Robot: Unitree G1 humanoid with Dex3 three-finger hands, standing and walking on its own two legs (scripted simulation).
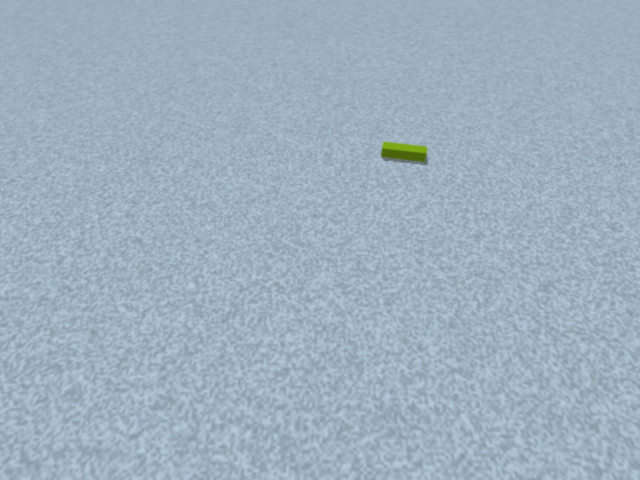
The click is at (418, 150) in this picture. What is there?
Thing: lying carton
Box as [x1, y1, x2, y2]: [381, 142, 426, 161]
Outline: 383,142 381,156 424,161 426,154 426,146
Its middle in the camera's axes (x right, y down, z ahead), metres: +0.43 -0.45 +2.04
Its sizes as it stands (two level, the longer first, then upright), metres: 0.229 0.062 0.054
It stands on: the floor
